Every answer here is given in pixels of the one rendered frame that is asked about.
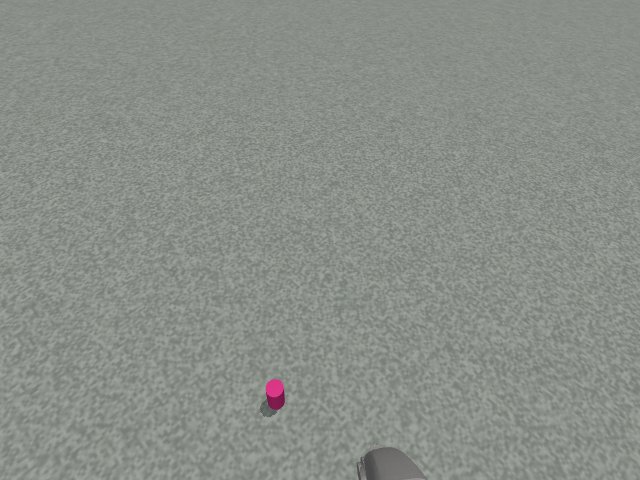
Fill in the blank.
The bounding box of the can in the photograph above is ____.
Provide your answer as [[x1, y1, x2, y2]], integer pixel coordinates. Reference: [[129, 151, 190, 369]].
[[266, 379, 285, 410]]

